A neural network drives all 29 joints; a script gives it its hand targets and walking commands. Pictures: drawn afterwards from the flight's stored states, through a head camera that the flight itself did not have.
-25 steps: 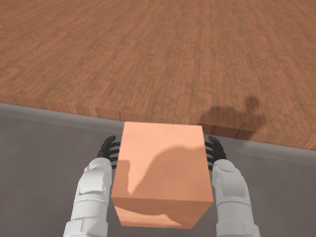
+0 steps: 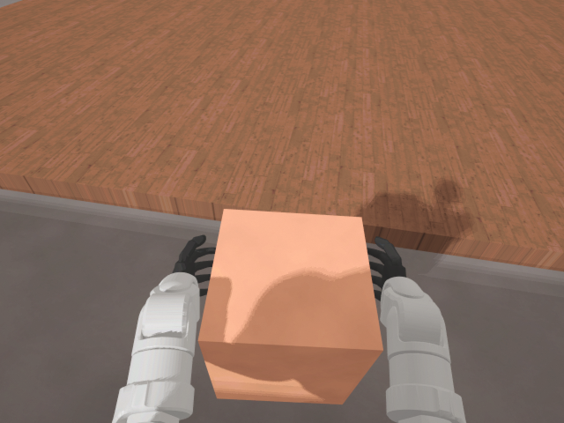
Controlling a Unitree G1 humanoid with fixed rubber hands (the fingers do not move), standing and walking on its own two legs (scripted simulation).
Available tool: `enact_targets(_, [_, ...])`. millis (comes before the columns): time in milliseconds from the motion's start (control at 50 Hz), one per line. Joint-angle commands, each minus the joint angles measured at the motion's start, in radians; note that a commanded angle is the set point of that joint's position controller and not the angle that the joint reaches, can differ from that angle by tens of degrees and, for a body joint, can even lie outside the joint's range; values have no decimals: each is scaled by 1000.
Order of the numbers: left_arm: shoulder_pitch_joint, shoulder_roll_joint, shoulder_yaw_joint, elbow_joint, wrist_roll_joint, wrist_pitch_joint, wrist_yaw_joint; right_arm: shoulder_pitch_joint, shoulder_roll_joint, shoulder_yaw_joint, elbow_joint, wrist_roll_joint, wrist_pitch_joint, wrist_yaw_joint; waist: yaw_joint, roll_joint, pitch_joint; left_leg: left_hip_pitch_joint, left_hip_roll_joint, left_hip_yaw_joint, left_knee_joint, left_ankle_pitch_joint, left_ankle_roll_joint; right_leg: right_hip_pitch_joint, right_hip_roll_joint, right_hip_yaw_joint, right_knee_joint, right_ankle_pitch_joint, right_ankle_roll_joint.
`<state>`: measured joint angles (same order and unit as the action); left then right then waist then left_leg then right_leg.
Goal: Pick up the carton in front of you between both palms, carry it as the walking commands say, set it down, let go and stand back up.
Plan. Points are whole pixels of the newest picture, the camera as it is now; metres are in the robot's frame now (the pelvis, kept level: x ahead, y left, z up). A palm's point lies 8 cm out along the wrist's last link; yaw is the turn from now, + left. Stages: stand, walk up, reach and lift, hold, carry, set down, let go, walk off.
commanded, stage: hold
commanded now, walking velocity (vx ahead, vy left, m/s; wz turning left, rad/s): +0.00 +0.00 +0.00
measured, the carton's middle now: (286, 311) +0.29 +0.00 -0.02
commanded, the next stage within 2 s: carry in 0.44 s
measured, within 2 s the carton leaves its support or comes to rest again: neither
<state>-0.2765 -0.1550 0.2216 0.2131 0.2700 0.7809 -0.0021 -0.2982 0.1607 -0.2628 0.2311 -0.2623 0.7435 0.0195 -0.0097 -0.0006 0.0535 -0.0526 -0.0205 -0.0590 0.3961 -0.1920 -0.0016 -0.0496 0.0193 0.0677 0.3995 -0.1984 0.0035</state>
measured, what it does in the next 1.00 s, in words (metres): walks ahead: left foot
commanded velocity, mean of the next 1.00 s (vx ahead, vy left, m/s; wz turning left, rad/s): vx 0.30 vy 0.00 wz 0.00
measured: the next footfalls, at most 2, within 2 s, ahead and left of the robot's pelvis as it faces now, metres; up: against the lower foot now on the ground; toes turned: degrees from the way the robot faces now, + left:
left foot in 0.88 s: +0.17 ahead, +0.10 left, +0.00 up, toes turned +8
right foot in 1.10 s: +0.28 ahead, -0.13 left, +0.00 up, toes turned -12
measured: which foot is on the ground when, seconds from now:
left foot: down 0.00-0.70, up 0.72-0.86, down 0.88-1.00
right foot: down 0.00-0.90, up 0.92-1.00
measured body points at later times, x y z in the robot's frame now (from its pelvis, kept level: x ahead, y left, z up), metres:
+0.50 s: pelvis +0.01 +0.00 +0.00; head -0.03 +0.00 +0.45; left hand +0.31 +0.15 +0.05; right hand +0.31 -0.16 +0.05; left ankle +0.03 +0.12 -0.74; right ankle +0.03 -0.12 -0.74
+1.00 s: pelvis +0.17 -0.02 -0.01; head +0.15 -0.03 +0.44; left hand +0.43 +0.12 +0.08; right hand +0.42 -0.18 +0.07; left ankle +0.13 +0.09 -0.74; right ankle +0.09 -0.11 -0.71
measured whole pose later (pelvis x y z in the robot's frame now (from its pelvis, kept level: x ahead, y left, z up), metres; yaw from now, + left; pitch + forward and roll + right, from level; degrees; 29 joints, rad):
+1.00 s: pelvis +0.17 -0.02 -0.01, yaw -3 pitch +6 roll +1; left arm 0.01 -0.13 0.07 -0.46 0.04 1.19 0.14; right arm -0.03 0.13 -0.05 -0.43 -0.05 1.17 -0.13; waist -0.01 0.03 -0.19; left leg -0.26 0.05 0.18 0.47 -0.31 0.01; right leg -0.38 -0.04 -0.10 0.83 -0.50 -0.02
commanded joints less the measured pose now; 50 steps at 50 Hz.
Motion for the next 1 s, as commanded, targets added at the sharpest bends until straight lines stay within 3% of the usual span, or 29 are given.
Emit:
enact_targets(0, [-604,-905,-531,-26,-237,-53,-220,-535,890,537,29,220,-19,223,9,-11,-203,39,-56,-15,-61,-42,11,-57,56,2,-75,-49,-20])
enact_targets(60, [-618,-904,-529,-17,-239,-55,-225,-554,896,530,28,214,-27,228,2,-14,-227,58,-49,-16,-65,-52,11,-64,54,1,-73,-56,-17])
enact_targets(80, [-604,-908,-521,2,-232,-54,-225,-564,889,529,53,217,-25,230,20,-7,-209,45,-51,-13,-63,-33,9,-73,56,3,-74,-52,-20])
enact_targets(100, [-608,-923,-520,12,-232,-52,-221,-544,883,523,55,205,-30,233,3,13,-220,59,-54,-14,-64,-25,1,-55,56,5,-68,-30,-22])
enact_targets(220, [-560,-916,-557,-47,-250,-48,-206,-463,873,541,26,216,-25,219,-5,31,-272,120,-54,-23,-50,143,-13,-17,57,12,-72,105,-18])
enact_targets(400, [-461,-882,-556,-95,-258,-40,-197,-401,857,571,-52,229,-15,208,0,1,-255,112,-59,-26,-63,231,-7,8,62,16,-78,218,-6])
enact_targets(420, [-493,-911,-607,-124,-279,-34,-200,-437,865,619,-104,259,-5,208,12,6,-295,-28,137,15,-6,53,17,-80,-121,-17,0,35,-18])
enact_targets(460, [-548,-934,-655,-191,-321,-15,-197,-473,890,654,-150,305,17,205,8,37,-256,-100,122,-55,-71,-498,31,-211,-69,0,-5,-459,-29])
enact_targets(480, [-576,-943,-698,-244,-349,-1,-194,-487,902,680,-171,326,32,198,3,107,-228,-142,136,-79,-106,-552,36,-228,-38,-59,61,-418,-20])
enact_targets(500, [-569,-947,-706,-271,-361,16,-190,-491,906,709,-219,338,45,190,3,127,-249,-161,177,-135,-150,-614,58,-252,-42,-58,95,-417,-17])
enact_targets(520, [-578,-942,-727,-307,-378,35,-185,-496,900,723,-251,343,66,181,8,165,-256,-201,196,-151,-180,-588,61,-224,-16,-111,162,-320,-7])
enact_targets(560, [-547,-932,-763,-346,-409,84,-164,-425,885,739,-279,343,120,158,10,123,-319,-159,218,-147,-136,-492,80,-199,-18,-141,121,-230,-21])
enact_targets(600, [-473,-899,-776,-369,-426,130,-143,-367,844,761,-331,352,172,132,12,-9,-355,-246,139,-20,16,-338,50,-53,-71,-55,-11,-155,-48])
enact_targets(620, [-431,-871,-784,-381,-428,153,-131,-348,838,781,-360,357,195,115,29,-199,-356,-389,67,91,220,-272,19,54,-199,133,-116,-243,-92])
enact_targets(640, [-389,-860,-776,-381,-422,174,-116,-371,826,790,-424,362,219,103,48,-330,-280,-586,33,158,305,-244,-14,128,-306,303,-174,-231,-141])
enact_targets(660, [-377,-859,-776,-432,-425,194,-99,-384,819,811,-486,387,242,93,45,-286,-249,-625,64,139,322,-281,-13,108,-357,334,-200,-187,-191])
enact_targets(680, [-391,-849,-787,-502,-441,212,-82,-378,832,829,-510,412,268,83,41,-222,-242,-636,72,134,345,-310,-7,109,-363,332,-193,-90,-195])
enact_targets(700, [-351,-863,-789,-513,-433,238,-66,-370,823,833,-547,423,288,73,40,-145,-246,-600,79,139,284,-322,0,77,-359,282,-169,-42,-197])
enact_targets(720, [-328,-846,-791,-566,-433,258,-43,-326,817,837,-565,444,311,64,37,-117,-251,-529,75,163,181,-264,8,30,-320,211,-143,-25,-190])
enact_targets(760, [-296,-807,-794,-663,-450,300,-8,-220,790,827,-592,460,348,34,18,-78,-291,-322,24,243,52,-107,10,-61,-234,48,-26,51,-128])
enact_targets(780, [-263,-784,-794,-694,-452,319,6,-187,772,806,-633,462,362,19,16,-47,-332,-146,21,257,37,-61,13,-172,-204,-28,24,-31,-99])
enact_targets(800, [-234,-759,-777,-698,-453,341,20,-136,741,795,-628,453,382,0,1,-6,-371,42,67,201,31,-56,39,-309,-174,-104,118,-72,-70])
enact_targets(820, [-236,-747,-800,-755,-469,361,31,-88,710,786,-662,446,393,-18,-23,165,-397,186,220,-52,-80,-190,108,-473,-102,-197,324,-107,-29])
enact_targets(840, [-241,-737,-809,-789,-481,379,39,-44,705,770,-659,432,409,-36,-29,349,-371,302,389,-329,-160,-166,186,-699,-38,-246,469,-272,2])
enact_targets(860, [-228,-742,-806,-792,-500,391,43,-67,715,765,-718,441,419,-49,-26,265,-350,293,464,-391,-169,-67,235,-769,-74,-155,570,-351,-14])
enact_targets(880, [-226,-766,-798,-812,-517,396,45,-81,732,779,-772,451,426,-61,-28,184,-355,280,467,-352,-155,15,252,-777,-93,-130,550,-361,-26])
enact_targets(900, [-188,-769,-796,-819,-523,408,49,-74,747,772,-794,457,434,-71,-24,125,-340,205,453,-301,-157,3,237,-728,-113,-122,446,-349,-36])
enact_targets(940, [-185,-765,-790,-837,-521,407,61,-111,749,793,-830,465,442,-85,-19,108,-329,70,359,-110,-178,-92,171,-564,-93,-165,243,-299,-28])
enact_targets(980, [-103,-759,-740,-784,-494,403,78,-159,718,830,-888,485,451,-94,5,56,-326,-94,276,68,-108,-175,106,-288,-25,-286,31,-77,-18])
